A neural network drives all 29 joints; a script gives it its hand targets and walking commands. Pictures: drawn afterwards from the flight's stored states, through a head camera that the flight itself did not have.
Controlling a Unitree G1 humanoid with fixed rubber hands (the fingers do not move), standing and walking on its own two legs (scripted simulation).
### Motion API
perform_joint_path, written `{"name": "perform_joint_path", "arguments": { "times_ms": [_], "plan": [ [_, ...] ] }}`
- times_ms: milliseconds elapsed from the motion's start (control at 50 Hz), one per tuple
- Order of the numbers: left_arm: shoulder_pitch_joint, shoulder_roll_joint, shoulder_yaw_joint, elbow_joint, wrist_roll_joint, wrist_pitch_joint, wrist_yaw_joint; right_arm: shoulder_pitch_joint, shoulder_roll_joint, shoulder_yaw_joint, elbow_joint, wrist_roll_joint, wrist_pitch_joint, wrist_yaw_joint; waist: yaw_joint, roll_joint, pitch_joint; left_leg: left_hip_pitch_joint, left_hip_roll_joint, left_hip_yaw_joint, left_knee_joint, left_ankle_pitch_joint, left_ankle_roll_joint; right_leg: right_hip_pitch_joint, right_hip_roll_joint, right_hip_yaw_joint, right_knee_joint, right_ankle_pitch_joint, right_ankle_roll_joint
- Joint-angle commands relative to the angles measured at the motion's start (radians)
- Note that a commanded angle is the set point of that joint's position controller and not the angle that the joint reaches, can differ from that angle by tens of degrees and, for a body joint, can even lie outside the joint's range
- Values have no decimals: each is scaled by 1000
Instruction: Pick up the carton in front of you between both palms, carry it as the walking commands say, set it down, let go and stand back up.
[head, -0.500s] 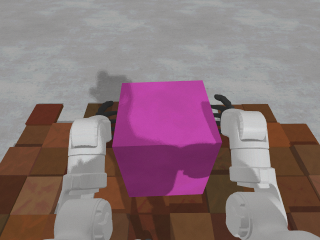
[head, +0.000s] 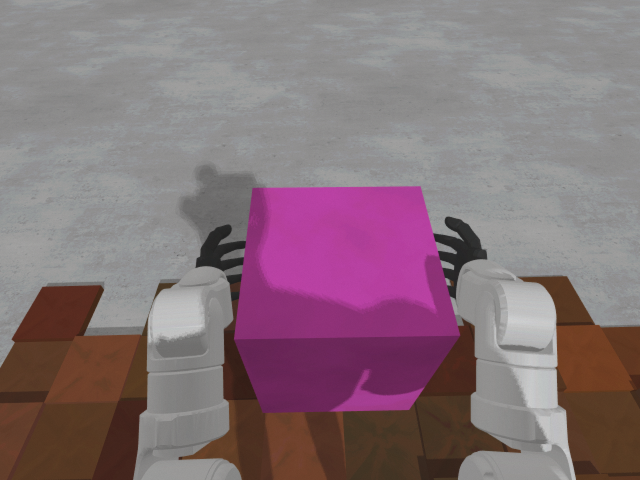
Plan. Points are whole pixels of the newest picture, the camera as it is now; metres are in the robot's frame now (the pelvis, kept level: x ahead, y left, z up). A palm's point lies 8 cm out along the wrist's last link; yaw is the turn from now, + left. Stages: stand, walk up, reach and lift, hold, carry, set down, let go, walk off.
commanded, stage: carry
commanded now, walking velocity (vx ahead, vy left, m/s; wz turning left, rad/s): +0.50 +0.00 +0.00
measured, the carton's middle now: (336, 307) +0.33 -0.01 +0.04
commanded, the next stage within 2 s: none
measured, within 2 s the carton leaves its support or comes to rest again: neither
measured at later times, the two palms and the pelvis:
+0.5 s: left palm (217, 138) +0.66 +0.20 +0.10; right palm (383, 141) +0.64 -0.10 +0.10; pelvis +0.30 +0.05 +0.00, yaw +0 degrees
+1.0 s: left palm (254, 62) +0.94 +0.15 +0.12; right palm (385, 57) +0.95 -0.15 +0.12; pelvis +0.58 +0.00 -0.03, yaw -1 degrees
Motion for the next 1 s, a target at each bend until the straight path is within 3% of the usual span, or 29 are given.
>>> {"name": "perform_joint_path", "arguments": {
  "times_ms": [0, 20, 40, 120, 160, 200, 240, 260, 280, 300, 320, 340, 380, 400, 460, 500, 540, 640, 700, 720, 740, 760, 780, 800, 820, 840, 880, 920, 980],
  "plan": [
    [-575, -917, -699, -122, -447, 17, -250, -637, 999, 749, -47, 428, 29, 260, 86, -131, -382, -595, 28, -93, 281, -103, 16, 744, -418, 570, -143, 212, -152],
    [-635, -941, -722, -151, -480, 18, -253, -631, 1000, 739, -46, 418, 26, 257, 65, -58, -312, -554, 57, -90, 164, -53, 32, 605, -364, 517, -187, 21, -97],
    [-677, -956, -738, -167, -505, 18, -258, -611, 1004, 729, -35, 405, 22, 252, 44, -69, -287, -508, 69, -82, 59, -7, 31, 523, -336, 469, -219, -81, -60],
    [-663, -979, -762, -135, -548, 12, -278, -524, 994, 710, -13, 344, 5, 227, 47, -157, -252, -424, 74, -15, -234, 201, 15, 413, -285, 330, -264, -39, -42],
    [-651, -974, -762, -105, -554, 5, -285, -514, 979, 704, -5, 326, -5, 220, 56, -144, -254, -360, 59, 22, -381, 374, 25, 399, -235, 263, -246, -49, -16],
    [-680, -963, -763, -88, -561, -7, -288, -538, 957, 701, 0, 321, -15, 217, 56, -119, -225, -183, 9, 86, -538, 434, 33, 285, -216, 226, -273, -103, 14],
    [-742, -940, -756, -69, -565, -15, -283, -588, 930, 691, 15, 325, -22, 216, 32, -123, -199, -51, -18, 142, -601, 501, 54, 239, -194, 177, -202, -136, 50],
    [-760, -928, -746, -42, -565, -16, -277, -610, 903, 682, 32, 329, -23, 213, 5, -101, -236, 71, -22, 152, -606, 482, 70, 209, -153, 133, -80, -97, 86],
    [-765, -906, -727, -9, -560, -16, -270, -620, 875, 665, 62, 334, -23, 209, -25, -68, -297, 227, 29, 86, -587, 517, 98, 148, -105, 87, 92, -150, 124],
    [-791, -899, -705, 28, -558, -6, -264, -623, 823, 628, 100, 323, -23, 202, -67, 174, -444, 470, 308, -281, -577, 700, 223, -31, -23, 67, 441, -502, 171],
    [-778, -893, -671, 87, -549, -1, -259, -615, 811, 609, 157, 327, -26, 193, -81, 273, -499, 592, 389, -518, -639, 524, 326, -256, 51, 154, 675, -837, 171],
    [-780, -900, -649, 122, -537, -6, -255, -625, 850, 617, 177, 344, -32, 191, -69, 169, -480, 555, 368, -516, -639, 373, 331, -335, -10, 252, 750, -820, 144],
    [-830, -951, -614, 145, -538, -19, -252, -762, 940, 644, 140, 398, -52, 195, -61, 28, -430, 438, 337, -468, -649, 366, 287, -357, -71, 275, 672, -744, 124],
    [-859, -972, -600, 146, -535, -25, -249, -831, 984, 660, 125, 427, -60, 198, -51, 6, -426, 370, 329, -435, -664, 308, 274, -321, -100, 282, 625, -710, 128],
    [-908, -998, -573, 140, -517, -42, -231, -958, 1067, 687, 98, 494, -76, 203, -50, 35, -413, 258, 288, -318, -720, 193, 258, -241, -109, 237, 462, -678, 144],
    [-919, -991, -558, 131, -494, -50, -215, -980, 1092, 695, 100, 513, -79, 204, -62, 54, -407, 238, 274, -245, -733, 258, 261, -205, -95, 195, 329, -649, 152],
    [-913, -979, -546, 114, -468, -54, -203, -987, 1107, 701, 93, 522, -80, 205, -69, 63, -421, 257, 272, -202, -715, 374, 241, -166, -104, 193, 243, -487, 158],
    [-892, -931, -544, 59, -440, -36, -197, -968, 1095, 712, 64, 518, -66, 198, -84, 43, -385, 280, 228, -111, -640, 366, 190, -90, -75, 160, -6, -309, 166],
    [-923, -884, -554, 12, -456, -10, -201, -975, 1041, 716, 29, 511, -46, 184, -79, 35, -367, 274, 187, -43, -479, 371, 156, 28, -55, 122, -185, -205, 146],
    [-924, -864, -552, 11, -461, 1, -201, -966, 1023, 713, 32, 509, -35, 179, -53, -3, -390, 212, 142, 19, -341, 376, 127, 190, -39, 75, -253, -161, 138],
    [-913, -838, -547, 17, -459, 13, -201, -946, 997, 706, 42, 509, -23, 175, -27, -52, -418, 64, 107, 61, -194, 296, 93, 387, -65, 70, -181, -158, 137],
    [-879, -799, -530, 40, -456, 29, -201, -949, 955, 694, 57, 503, -8, 171, -3, -154, -466, -178, 85, 74, -6, -27, 60, 598, -260, 280, -42, 96, 117],
    [-888, -729, -506, 52, -429, 42, -194, -965, 967, 680, 81, 506, 19, 168, 36, -336, -515, -468, -14, 64, 146, -248, 22, 848, -422, 589, -15, 200, -31],
    [-923, -724, -511, 38, -443, 52, -192, -993, 947, 665, 67, 502, 34, 164, 61, -354, -504, -601, 6, 21, 259, -242, 26, 845, -439, 694, -62, 4, -85],
    [-967, -744, -517, 2, -463, 62, -195, -1035, 946, 658, 65, 499, 47, 161, 61, -274, -457, -653, 23, 13, 297, -230, 36, 799, -404, 661, -88, -78, -76],
    [-1022, -771, -527, -34, -487, 72, -201, -1051, 949, 645, 65, 494, 57, 157, 58, -206, -430, -680, 35, 13, 311, -209, 38, 762, -378, 612, -88, -54, -66],
    [-1094, -814, -539, -58, -530, 85, -214, -1056, 966, 623, 83, 478, 71, 146, 56, -159, -411, -675, 56, 5, 279, -143, 39, 687, -336, 520, -76, 13, -37],
    [-1117, -850, -540, -52, -553, 92, -224, -1027, 976, 602, 106, 446, 78, 137, 48, -175, -409, -662, 54, 19, 241, -91, 41, 645, -306, 459, -93, -6, -30],
    [-1134, -887, -543, -34, -572, 93, -239, -1024, 975, 580, 116, 402, 78, 129, 66, -187, -372, -739, 56, 41, 187, -2, 49, 662, -275, 416, -100, -5, -49]
  ]
}}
